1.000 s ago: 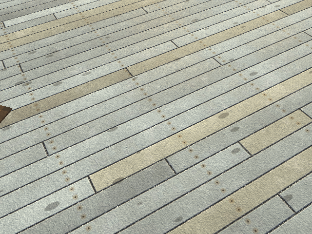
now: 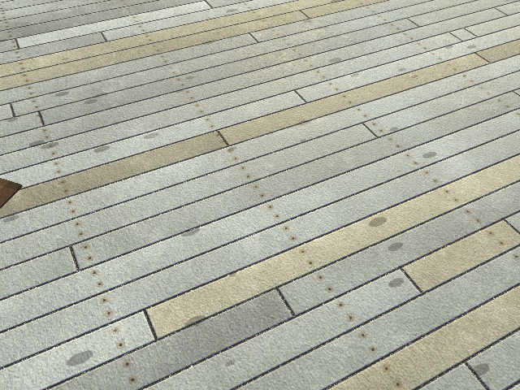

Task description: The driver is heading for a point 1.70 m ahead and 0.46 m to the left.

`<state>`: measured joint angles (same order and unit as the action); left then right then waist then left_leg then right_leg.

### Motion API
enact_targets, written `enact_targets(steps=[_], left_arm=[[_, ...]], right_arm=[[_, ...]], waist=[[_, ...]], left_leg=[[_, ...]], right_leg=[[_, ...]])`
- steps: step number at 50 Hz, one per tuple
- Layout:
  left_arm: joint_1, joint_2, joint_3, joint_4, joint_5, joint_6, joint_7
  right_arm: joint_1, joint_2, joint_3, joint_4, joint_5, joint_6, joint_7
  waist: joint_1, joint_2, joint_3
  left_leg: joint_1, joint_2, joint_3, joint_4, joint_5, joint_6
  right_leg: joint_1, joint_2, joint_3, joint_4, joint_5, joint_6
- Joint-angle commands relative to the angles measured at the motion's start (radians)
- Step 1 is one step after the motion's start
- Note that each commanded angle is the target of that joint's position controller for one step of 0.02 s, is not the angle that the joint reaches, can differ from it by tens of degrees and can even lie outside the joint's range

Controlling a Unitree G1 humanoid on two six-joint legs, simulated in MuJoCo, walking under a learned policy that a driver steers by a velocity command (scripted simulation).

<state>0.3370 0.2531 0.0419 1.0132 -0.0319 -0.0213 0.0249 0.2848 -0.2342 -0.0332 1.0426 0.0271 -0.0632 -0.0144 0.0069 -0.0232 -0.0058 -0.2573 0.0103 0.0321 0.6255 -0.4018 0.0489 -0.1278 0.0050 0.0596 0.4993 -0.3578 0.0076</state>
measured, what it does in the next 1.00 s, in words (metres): walks ahead: right foot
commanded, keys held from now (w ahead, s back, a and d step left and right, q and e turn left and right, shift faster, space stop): w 1.00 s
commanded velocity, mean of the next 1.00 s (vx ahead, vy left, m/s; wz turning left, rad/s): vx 0.45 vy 0.00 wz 0.00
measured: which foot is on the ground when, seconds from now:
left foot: down 0.00-0.50, up 0.52-1.00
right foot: down 0.00-0.02, up 0.04-0.48, down 0.50-1.00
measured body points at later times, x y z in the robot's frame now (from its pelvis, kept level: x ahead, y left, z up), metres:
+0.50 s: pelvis +0.23 -0.01 -0.02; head +0.26 -0.01 +0.43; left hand +0.48 +0.21 -0.10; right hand +0.11 -0.26 -0.15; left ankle +0.00 +0.11 -0.73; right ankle +0.37 -0.11 -0.74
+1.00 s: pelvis +0.52 +0.01 -0.01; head +0.55 +0.03 +0.44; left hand +0.46 +0.28 -0.15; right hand +0.74 -0.21 -0.09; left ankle +0.67 +0.13 -0.73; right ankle +0.37 -0.11 -0.73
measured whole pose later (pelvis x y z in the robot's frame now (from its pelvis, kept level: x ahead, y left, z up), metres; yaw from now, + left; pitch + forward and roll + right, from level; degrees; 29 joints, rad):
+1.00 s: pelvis +0.52 +0.01 -0.01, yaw +0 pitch +2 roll -3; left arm 0.39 0.27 0.05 1.03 -0.02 -0.07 0.00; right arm 0.01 -0.24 -0.03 0.81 0.02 -0.09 0.03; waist 0.08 0.03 0.02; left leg -0.53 0.06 0.01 0.50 -0.02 0.05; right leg 0.09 0.04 -0.04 0.24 -0.36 0.01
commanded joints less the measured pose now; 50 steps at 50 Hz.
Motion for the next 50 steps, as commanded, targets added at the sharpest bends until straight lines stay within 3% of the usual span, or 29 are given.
enact_targets(steps=[1,2,3,4,5,7,10,14,17,20,22,24,25,26,27,28,29,30,31,33,36,37,38,39,42,45,48,49,50], left_arm=[[-0.150,0.111,0.013,-0.093,0.001,-0.022,-0.003],[-0.160,0.040,-0.007,-0.117,0.012,-0.033,-0.004],[-0.164,0.060,0.002,-0.145,-0.003,-0.051,-0.001],[-0.149,0.093,0.009,-0.139,-0.019,-0.066,-0.007],[-0.133,0.095,0.010,-0.125,-0.022,-0.077,-0.017],[-0.165,0.111,0.024,-0.122,0.000,-0.086,-0.023],[-0.205,0.073,0.023,-0.129,0.011,-0.078,-0.041],[-0.380,0.022,0.000,-0.201,0.009,-0.074,-0.048],[-0.462,0.032,-0.006,-0.234,0.003,-0.074,-0.058],[-0.493,0.058,-0.002,-0.262,0.000,-0.081,-0.071],[-0.432,0.099,0.015,-0.255,0.002,-0.086,-0.074],[-0.166,0.168,0.057,-0.179,-0.002,-0.080,-0.061],[0.022,0.223,0.075,-0.136,0.008,-0.073,-0.050],[0.118,0.294,0.089,-0.104,0.021,-0.070,-0.055],[0.078,0.189,0.060,-0.101,0.014,-0.070,-0.057],[-0.035,0.149,0.045,-0.116,0.012,-0.076,-0.055],[-0.123,0.121,0.035,-0.136,0.018,-0.083,-0.055],[-0.171,0.095,0.026,-0.141,0.029,-0.089,-0.061],[-0.181,0.077,0.020,-0.135,0.042,-0.097,-0.065],[-0.179,0.064,0.016,-0.115,0.035,-0.098,-0.066],[-0.128,0.124,0.026,-0.086,0.031,-0.103,-0.049],[-0.109,0.133,0.029,-0.082,0.031,-0.100,-0.041],[-0.085,0.108,0.021,-0.076,0.031,-0.096,-0.034],[-0.076,0.155,0.029,-0.075,0.032,-0.093,-0.030],[-0.005,0.158,0.030,-0.054,0.018,-0.086,-0.023],[0.069,0.150,0.029,-0.025,0.007,-0.071,-0.021],[0.056,0.180,0.042,-0.018,0.008,-0.053,-0.017],[0.041,0.187,0.044,-0.025,0.010,-0.046,-0.016],[0.020,0.185,0.042,-0.031,0.013,-0.039,-0.017]], right_arm=[[0.194,-0.091,-0.032,0.043,-0.010,-0.033,0.014],[0.310,-0.185,-0.054,0.054,-0.009,-0.034,0.012],[0.340,-0.227,-0.054,0.057,-0.022,-0.046,0.026],[0.239,-0.162,-0.033,0.029,-0.023,-0.057,0.027],[0.177,-0.124,-0.023,0.003,-0.020,-0.063,0.028],[0.134,-0.111,-0.014,-0.018,-0.021,-0.059,0.033],[0.203,-0.076,0.001,-0.004,-0.028,-0.040,0.021],[0.218,-0.127,-0.004,-0.016,-0.032,-0.025,-0.002],[0.254,-0.141,-0.011,-0.006,-0.022,-0.025,-0.007],[0.251,-0.147,-0.021,0.000,-0.011,-0.020,-0.008],[0.222,-0.168,-0.031,-0.011,-0.016,-0.011,-0.009],[0.192,-0.170,-0.032,-0.028,-0.028,0.007,-0.007],[0.190,-0.146,-0.019,-0.053,-0.040,0.008,-0.006],[0.334,0.023,0.027,-0.061,-0.033,-0.012,0.011],[0.255,-0.064,0.008,-0.054,-0.004,-0.044,0.016],[0.143,-0.133,-0.014,-0.102,0.028,-0.064,0.018],[0.081,-0.144,-0.015,-0.119,0.029,-0.074,0.011],[0.055,-0.139,-0.025,-0.121,0.013,-0.070,0.003],[0.075,-0.126,-0.029,-0.118,-0.001,-0.060,0.001],[0.103,-0.083,-0.028,-0.117,-0.005,-0.034,-0.002],[-0.002,-0.082,-0.027,-0.171,-0.018,-0.019,-0.004],[-0.055,-0.092,-0.029,-0.186,-0.021,-0.020,-0.004],[-0.097,-0.106,-0.037,-0.196,-0.026,-0.018,-0.003],[-0.120,-0.071,-0.023,-0.210,-0.021,-0.022,0.003],[-0.256,-0.069,-0.014,-0.242,-0.016,-0.033,0.017],[-0.337,-0.080,-0.011,-0.275,-0.010,-0.037,0.035],[-0.324,-0.116,-0.020,-0.298,-0.005,-0.042,0.049],[-0.278,-0.135,-0.029,-0.288,-0.006,-0.044,0.051],[-0.163,-0.164,-0.047,-0.257,-0.007,-0.044,0.049]], waist=[[-0.119,0.012,0.092],[-0.146,0.272,0.042],[-0.133,0.345,0.051],[-0.079,0.202,0.126],[-0.056,0.150,0.153],[-0.044,0.098,0.139],[-0.059,0.127,0.107],[-0.088,0.105,0.136],[-0.100,0.120,0.165],[-0.071,0.118,0.169],[-0.015,0.135,0.100],[0.122,0.151,-0.078],[0.186,0.084,-0.208],[0.103,-0.210,-0.396],[0.132,-0.162,-0.346],[0.102,-0.139,-0.151],[0.066,-0.033,-0.077],[0.031,0.012,-0.018],[-0.003,-0.014,-0.015],[-0.038,-0.025,0.001],[-0.035,-0.040,0.066],[-0.019,-0.016,0.073],[-0.004,0.007,0.067],[-0.003,-0.032,0.071],[0.048,0.001,0.086],[0.075,0.007,0.100],[0.034,-0.030,0.077],[0.004,-0.038,0.043],[-0.062,-0.041,-0.024]], left_leg=[[0.292,0.015,-0.057,-0.196,0.134,0.016],[0.400,0.226,-0.417,-0.377,-0.058,0.103],[0.393,0.382,-0.755,-0.493,-0.168,0.218],[0.345,0.389,-0.714,-0.488,-0.194,0.220],[0.328,0.338,-0.586,-0.486,-0.151,0.183],[0.340,0.274,-0.416,-0.499,0.057,0.133],[0.347,0.199,-0.230,-0.495,0.371,0.114],[0.249,0.175,-0.142,-0.533,0.439,0.119],[0.224,0.190,-0.117,-0.557,0.431,0.125],[0.310,0.233,-0.105,-0.520,0.529,0.112],[0.371,0.248,-0.087,-0.414,0.813,0.091],[0.327,0.198,-0.039,-0.097,1.086,0.052],[0.091,0.157,-0.030,0.194,0.833,0.026],[-0.281,-0.052,-0.046,0.591,0.063,-0.040],[-0.397,-0.049,-0.178,0.738,-0.143,-0.018],[-0.482,0.007,-0.157,0.770,-0.079,0.004],[-0.438,0.064,-0.139,0.723,0.018,0.013],[-0.390,0.099,-0.121,0.661,0.077,0.009],[-0.310,0.129,-0.130,0.618,0.105,0.008],[-0.269,0.146,-0.118,0.557,0.118,-0.002],[-0.358,0.162,-0.095,0.402,0.212,-0.040],[-0.384,0.165,-0.092,0.336,0.272,-0.049],[-0.426,0.151,-0.081,0.302,0.350,-0.046],[-0.401,0.155,-0.082,0.203,0.393,-0.050],[-0.330,0.102,-0.027,0.017,0.508,-0.057],[-0.378,0.080,-0.030,-0.072,0.485,-0.042],[-0.334,0.073,-0.049,-0.111,0.381,0.000],[-0.261,0.047,-0.025,-0.123,0.336,0.015],[-0.102,0.015,0.003,-0.141,0.330,0.039]], right_leg=[[-0.341,-0.085,0.101,-0.039,-0.094,-0.111],[-0.479,0.035,-0.060,0.300,-0.066,-0.038],[-0.605,0.065,-0.009,0.528,-0.219,-0.036],[-0.671,-0.009,0.049,0.651,-0.159,-0.060],[-0.691,-0.052,0.045,0.670,-0.050,-0.081],[-0.691,-0.102,0.013,0.595,0.097,-0.085],[-0.640,-0.103,-0.050,0.489,0.188,-0.047],[-0.566,-0.070,-0.096,0.217,0.321,-0.007],[-0.493,-0.046,-0.113,0.097,0.392,-0.013],[-0.479,-0.044,-0.089,0.029,0.381,-0.053],[-0.370,-0.010,-0.105,0.021,0.331,-0.086],[-0.029,0.045,-0.141,0.022,0.312,-0.138],[0.295,-0.112,0.042,0.054,0.254,-0.198],[0.622,-0.382,0.575,-0.074,-0.040,-0.384],[0.556,-0.377,0.722,-0.228,-0.137,-0.362],[0.395,-0.348,0.558,-0.250,-0.081,-0.308],[0.232,-0.315,0.424,-0.274,0.051,-0.279],[0.095,-0.277,0.317,-0.301,0.175,-0.261],[0.013,-0.242,0.236,-0.313,0.287,-0.248],[-0.069,-0.209,0.171,-0.371,0.257,-0.252],[-0.110,-0.216,0.109,-0.415,0.317,-0.272],[-0.099,-0.208,0.101,-0.426,0.302,-0.266],[-0.048,-0.180,0.075,-0.421,0.325,-0.239],[-0.068,-0.198,0.061,-0.422,0.342,-0.246],[-0.047,-0.168,0.002,-0.420,0.336,-0.215],[0.094,-0.203,0.001,-0.373,0.365,-0.204],[0.190,-0.270,0.029,-0.296,0.455,-0.180],[0.208,-0.261,0.016,-0.233,0.575,-0.167],[0.190,-0.229,-0.014,-0.096,0.725,-0.147]])
Velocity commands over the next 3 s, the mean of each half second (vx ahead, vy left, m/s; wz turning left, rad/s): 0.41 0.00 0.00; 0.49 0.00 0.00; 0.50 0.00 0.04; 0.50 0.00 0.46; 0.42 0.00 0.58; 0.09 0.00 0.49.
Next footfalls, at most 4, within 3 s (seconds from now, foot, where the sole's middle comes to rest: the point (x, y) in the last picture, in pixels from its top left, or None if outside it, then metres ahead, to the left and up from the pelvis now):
0.50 right None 0.41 -0.11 -0.77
1.02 left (218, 331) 0.71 0.13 -0.77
1.58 right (295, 242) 1.02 -0.10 -0.77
2.10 left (200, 193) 1.23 0.23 -0.77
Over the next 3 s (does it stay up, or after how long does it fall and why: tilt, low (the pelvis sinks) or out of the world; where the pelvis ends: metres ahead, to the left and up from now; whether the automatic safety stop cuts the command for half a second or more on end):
stays up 1.36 0.22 0.00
